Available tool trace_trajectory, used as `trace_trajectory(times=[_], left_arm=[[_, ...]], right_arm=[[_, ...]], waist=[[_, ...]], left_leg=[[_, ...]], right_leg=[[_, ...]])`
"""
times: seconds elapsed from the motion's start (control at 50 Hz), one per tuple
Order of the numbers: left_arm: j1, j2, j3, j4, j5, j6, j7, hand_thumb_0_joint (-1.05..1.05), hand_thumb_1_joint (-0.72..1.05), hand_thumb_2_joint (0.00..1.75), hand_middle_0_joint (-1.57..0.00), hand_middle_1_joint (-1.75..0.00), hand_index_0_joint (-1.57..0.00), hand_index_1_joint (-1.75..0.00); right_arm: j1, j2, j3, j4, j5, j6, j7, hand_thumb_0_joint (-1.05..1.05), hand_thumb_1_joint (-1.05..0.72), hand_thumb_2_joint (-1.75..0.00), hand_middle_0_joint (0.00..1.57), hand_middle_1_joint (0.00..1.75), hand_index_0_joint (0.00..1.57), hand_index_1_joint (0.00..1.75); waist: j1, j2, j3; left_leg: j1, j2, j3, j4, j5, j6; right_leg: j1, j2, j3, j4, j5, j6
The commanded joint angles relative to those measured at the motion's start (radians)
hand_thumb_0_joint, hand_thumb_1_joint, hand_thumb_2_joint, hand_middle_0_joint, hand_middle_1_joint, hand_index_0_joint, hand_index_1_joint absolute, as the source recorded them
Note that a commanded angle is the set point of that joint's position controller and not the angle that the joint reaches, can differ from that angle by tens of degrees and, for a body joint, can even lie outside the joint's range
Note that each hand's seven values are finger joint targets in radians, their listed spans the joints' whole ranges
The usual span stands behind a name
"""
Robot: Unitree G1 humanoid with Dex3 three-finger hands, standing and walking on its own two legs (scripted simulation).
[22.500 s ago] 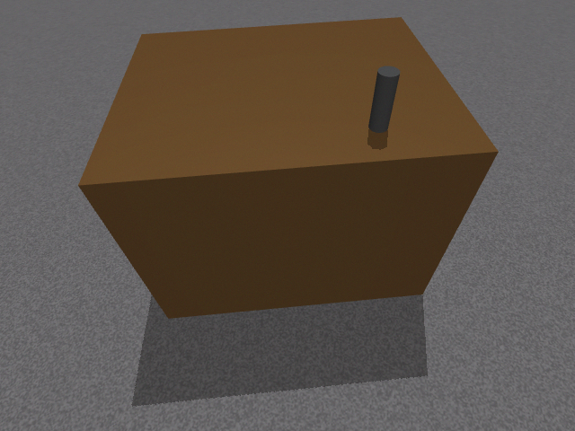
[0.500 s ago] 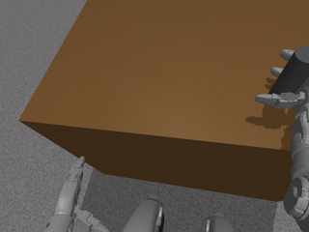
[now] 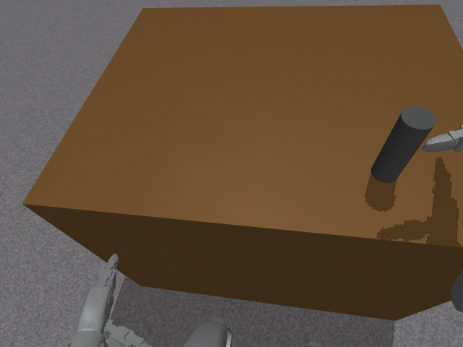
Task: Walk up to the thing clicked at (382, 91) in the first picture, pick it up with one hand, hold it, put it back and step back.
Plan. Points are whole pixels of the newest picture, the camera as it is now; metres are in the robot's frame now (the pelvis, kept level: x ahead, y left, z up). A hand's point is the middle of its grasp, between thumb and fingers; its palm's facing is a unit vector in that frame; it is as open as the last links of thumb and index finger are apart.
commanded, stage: rise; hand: right
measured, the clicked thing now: (399, 148) +0.47 -0.19 +0.05
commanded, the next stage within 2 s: sink last in 0.14 s
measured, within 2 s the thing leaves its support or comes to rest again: neither
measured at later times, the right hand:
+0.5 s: hand out of the picture +0.41 -0.37 +0.15, palm faces +0.49 +0.81 -0.34, open 17.6 cm
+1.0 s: hand out of the picture +0.18 -0.27 +0.12, palm faces +0.39 +0.83 -0.41, open 17.5 cm
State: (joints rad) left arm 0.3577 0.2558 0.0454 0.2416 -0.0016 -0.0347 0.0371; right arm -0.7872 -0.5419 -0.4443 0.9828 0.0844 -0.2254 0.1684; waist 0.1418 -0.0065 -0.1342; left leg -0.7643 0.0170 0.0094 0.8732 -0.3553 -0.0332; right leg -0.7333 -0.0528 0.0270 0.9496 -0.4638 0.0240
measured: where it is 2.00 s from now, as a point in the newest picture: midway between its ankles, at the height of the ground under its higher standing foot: outside the picture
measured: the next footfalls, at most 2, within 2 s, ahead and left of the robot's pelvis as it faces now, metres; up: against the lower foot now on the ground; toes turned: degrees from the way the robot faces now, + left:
none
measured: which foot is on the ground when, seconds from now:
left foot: down 0.00-1.00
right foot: down 0.00-1.00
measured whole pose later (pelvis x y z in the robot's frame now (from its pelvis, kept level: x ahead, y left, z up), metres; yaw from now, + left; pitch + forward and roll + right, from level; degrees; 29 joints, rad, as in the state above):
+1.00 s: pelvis +0.02 +0.01 +0.04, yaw -2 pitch +1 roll +1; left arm 0.35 0.24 0.13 0.36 -0.03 -0.02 0.07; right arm 0.54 -0.32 -0.29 -0.24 0.07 -0.03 -0.05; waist -0.05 -0.06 -0.06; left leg -0.34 0.04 0.03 0.63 -0.30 -0.03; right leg -0.31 -0.03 0.03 0.66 -0.37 0.02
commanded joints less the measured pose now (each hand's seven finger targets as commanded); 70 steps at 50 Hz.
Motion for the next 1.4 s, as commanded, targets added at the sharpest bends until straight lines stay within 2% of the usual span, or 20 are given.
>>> trace_trajectory(times=[0.0,0.06,0.08,0.12,0.14,0.22,0.28,0.38,0.44,0.48,0.62,0.68,0.76,0.86,0.88,0.96,1.04,1.22,1.32,1.38], left_arm=[[-0.059,0.159,0.076,-0.111,-0.025,-0.076,0.022,0.0,-0.53,0.03,-0.05,-0.04,-0.05,-0.04],[-0.055,0.131,0.033,-0.122,-0.032,-0.088,0.018,0.0,-0.57,0.07,-0.06,-0.05,-0.05,-0.06],[-0.071,0.137,0.048,-0.19,-0.033,-0.074,0.016,0.0,-0.55,0.06,-0.06,-0.05,-0.05,-0.05],[0.016,0.098,0.013,-0.134,-0.039,-0.059,-0.001,0.0,-0.53,0.05,-0.06,-0.05,-0.05,-0.05],[0.078,0.11,0.034,-0.09,-0.041,-0.05,-0.005,0.0,-0.53,0.04,-0.05,-0.05,-0.05,-0.04],[0.066,0.106,0.026,-0.029,-0.039,-0.04,-0.03,0.0,-0.52,0.03,-0.05,-0.04,-0.05,-0.04],[-0.056,0.145,0.052,-0.07,-0.041,-0.051,-0.023,0.0,-0.52,0.06,-0.05,-0.05,-0.05,-0.04],[-0.165,0.142,0.027,-0.118,-0.04,-0.072,0.004,0.0,-0.54,0.07,-0.05,-0.05,-0.05,-0.05],[-0.138,0.188,0.081,-0.165,-0.04,-0.082,0.015,0.0,-0.54,0.07,-0.05,-0.04,-0.05,-0.05],[0.048,0.172,0.091,-0.048,-0.042,-0.067,0.012,0.0,-0.54,0.06,-0.05,-0.04,-0.05,-0.05],[0.029,0.085,0.081,0.017,-0.071,-0.02,-0.046,0.0,-0.53,0.05,-0.06,-0.05,-0.06,-0.05],[-0.049,0.09,0.09,-0.004,-0.065,-0.023,-0.042,0.0,-0.53,0.05,-0.05,-0.05,-0.05,-0.05],[-0.116,0.147,0.148,-0.014,-0.047,-0.015,0.0,0.0,-0.53,0.05,-0.05,-0.05,-0.05,-0.05],[-0.102,0.161,0.183,-0.039,-0.031,-0.033,0.047,0.0,-0.52,0.04,-0.05,-0.04,-0.05,-0.04],[-0.079,0.145,0.177,-0.043,-0.03,-0.036,0.049,0.0,-0.52,0.04,-0.05,-0.04,-0.05,-0.04],[-0.032,0.062,0.102,-0.07,-0.035,-0.046,0.04,0.0,-0.51,0.03,-0.05,-0.05,-0.06,-0.04],[0.005,0.112,0.166,0.005,-0.033,-0.065,0.056,0.0,-0.5,0.04,-0.05,-0.06,-0.06,-0.05],[-0.111,0.113,0.165,0.012,-0.014,-0.119,0.055,0.0,-0.52,0.04,-0.05,-0.05,-0.05,-0.04],[-0.214,0.022,0.071,0.033,-0.01,-0.147,0.039,0.0,-0.54,0.06,-0.05,-0.05,-0.05,-0.05],[-0.185,0.089,0.107,-0.049,-0.009,-0.16,0.045,0.0,-0.53,0.07,-0.05,-0.05,-0.05,-0.06]], right_arm=[[-0.345,-0.221,0.01,-0.088,0.035,0.025,0.079,0.0,0.48,-0.03,0.07,0.04,0.06,0.04],[-0.351,-0.225,-0.002,-0.076,0.064,0.059,0.124,0.0,0.49,-0.05,0.06,0.05,0.07,0.05],[-0.329,-0.446,0.0,-0.088,-0.074,0.075,0.064,0.0,0.52,-0.04,0.06,0.06,0.07,0.06],[-0.329,-0.315,0.058,-0.072,-0.049,0.093,0.021,0.0,0.55,-0.04,0.06,0.06,0.06,0.06],[-0.329,-0.321,0.055,-0.079,-0.05,0.102,0.018,0.0,0.56,-0.03,0.06,0.06,0.06,0.06],[-0.389,-0.535,-0.037,-0.247,-0.094,0.111,-0.048,0.0,0.59,-0.03,0.06,0.06,0.06,0.06],[-0.384,-0.546,-0.05,-0.263,-0.11,0.118,-0.097,0.0,0.61,-0.04,0.06,0.05,0.05,0.05],[-0.209,-0.38,0.015,-0.221,-0.11,0.105,-0.163,0.0,0.57,-0.05,0.06,0.05,0.05,0.05],[-0.109,-0.336,0.049,-0.305,-0.101,0.109,-0.173,0.0,0.58,-0.05,0.06,0.06,0.05,0.06],[0.126,-0.318,0.02,-0.328,-0.086,0.129,-0.172,0.0,0.57,-0.05,0.06,0.05,0.05,0.05],[0.539,-0.137,0.082,-1.037,-0.013,0.17,-0.145,0.0,0.54,-0.05,0.06,0.05,0.05,0.05],[0.686,-0.151,0.022,-1.297,-0.004,0.155,-0.174,0.0,0.54,-0.05,0.06,0.05,0.05,0.05],[0.915,-0.131,-0.038,-1.402,-0.002,0.155,-0.219,0.0,0.58,-0.04,0.06,0.05,0.05,0.05],[1.184,0.02,0.027,-1.412,-0.002,0.148,-0.24,0.0,0.58,-0.04,0.05,0.06,0.05,0.06],[1.26,0.077,0.081,-1.38,-0.005,0.147,-0.234,0.0,0.58,-0.05,0.05,0.06,0.05,0.06],[1.267,0.155,0.169,-1.446,-0.013,0.121,-0.209,0.0,0.56,-0.05,0.05,0.06,0.05,0.06],[1.132,0.068,0.102,-1.484,-0.016,0.103,-0.217,0.0,0.56,-0.05,0.05,0.06,0.05,0.06],[1.191,-0.034,-0.064,-1.424,-0.013,0.038,-0.237,0.0,0.58,-0.05,0.05,0.06,0.05,0.06],[1.229,0.096,0.064,-1.35,-0.026,-0.006,-0.221,0.0,0.55,-0.05,0.05,0.06,0.05,0.06],[1.191,0.101,0.078,-1.359,-0.029,-0.037,-0.214,0.0,0.53,-0.06,0.05,0.06,0.05,0.06]], waist=[[-0.012,-0.053,-0.321],[-0.01,0.017,-0.285],[-0.087,0.011,-0.275],[-0.057,-0.001,-0.205],[-0.046,-0.001,-0.193],[-0.093,-0.1,-0.269],[-0.111,-0.131,-0.371],[-0.117,-0.106,-0.383],[-0.114,-0.118,-0.396],[-0.131,-0.119,-0.277],[-0.165,-0.173,-0.066],[-0.187,-0.183,-0.058],[-0.195,-0.115,-0.119],[-0.184,-0.022,-0.059],[-0.178,0.01,-0.015],[-0.162,0.034,0.049],[-0.128,-0.049,0.15],[-0.214,-0.026,0.075],[-0.213,0.016,0.141],[-0.182,0.09,0.076]], left_leg=[[0.247,-0.036,0.043,-0.13,0.245,0.038],[0.284,-0.029,0.034,-0.161,0.243,0.027],[0.357,-0.015,0.023,-0.198,0.224,0.029],[0.335,-0.022,0.025,-0.22,0.193,0.03],[0.324,-0.018,0.024,-0.226,0.198,0.03],[0.365,-0.011,0.019,-0.233,0.274,0.034],[0.434,-0.007,0.017,-0.242,0.312,0.035],[0.443,-0.022,0.045,-0.244,0.341,0.043],[0.436,-0.027,0.058,-0.244,0.367,0.046],[0.444,-0.025,0.066,-0.256,0.394,0.048],[0.456,-0.033,0.07,-0.304,0.326,0.057],[0.498,-0.024,0.067,-0.317,0.309,0.054],[0.565,-0.021,0.064,-0.303,0.34,0.046],[0.553,-0.019,0.075,-0.314,0.255,0.037],[0.533,-0.02,0.08,-0.317,0.237,0.036],[0.476,-0.005,0.075,-0.329,0.187,0.024],[0.381,0.004,0.063,-0.355,0.038,0.022],[0.496,0.033,0.033,-0.387,0.026,0.021],[0.47,0.044,0.005,-0.429,-0.087,0.019],[0.486,0.029,0.025,-0.425,-0.06,0.015]], right_leg=[[0.228,0.032,-0.008,-0.19,0.365,-0.024],[0.206,0.041,-0.018,-0.211,0.306,-0.041],[0.209,0.052,-0.047,-0.247,0.295,-0.032],[0.233,0.054,-0.053,-0.278,0.26,-0.033],[0.238,0.057,-0.055,-0.282,0.256,-0.034],[0.302,0.065,-0.069,-0.286,0.338,-0.028],[0.352,0.067,-0.067,-0.288,0.377,-0.023],[0.424,0.04,-0.046,-0.299,0.49,-0.006],[0.505,0.031,-0.042,-0.304,0.585,0.002],[0.474,0.036,-0.052,-0.318,0.611,0.002],[0.409,0.033,-0.073,-0.396,0.495,-0.003],[0.406,0.037,-0.067,-0.41,0.454,-0.004],[0.431,0.036,-0.05,-0.393,0.481,-0.005],[0.414,0.037,-0.044,-0.4,0.383,-0.019],[0.399,0.036,-0.044,-0.404,0.37,-0.021],[0.405,0.049,-0.066,-0.41,0.293,-0.028],[0.385,0.06,-0.063,-0.452,0.125,-0.031],[0.359,0.087,-0.068,-0.414,0.16,-0.029],[0.342,0.078,-0.074,-0.42,0.111,-0.023],[0.392,0.071,-0.068,-0.435,0.133,-0.026]])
